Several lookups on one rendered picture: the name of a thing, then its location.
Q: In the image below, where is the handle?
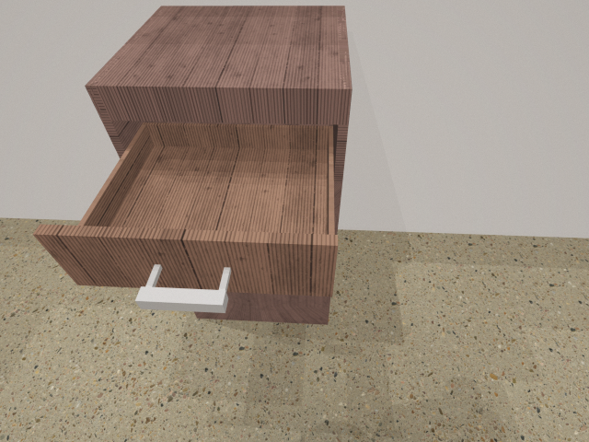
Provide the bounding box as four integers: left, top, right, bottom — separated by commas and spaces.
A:
135, 264, 231, 313

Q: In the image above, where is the cabinet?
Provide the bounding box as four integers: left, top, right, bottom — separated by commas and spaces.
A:
85, 6, 352, 325

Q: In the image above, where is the drawer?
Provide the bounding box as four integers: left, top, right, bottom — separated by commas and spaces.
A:
32, 122, 338, 297

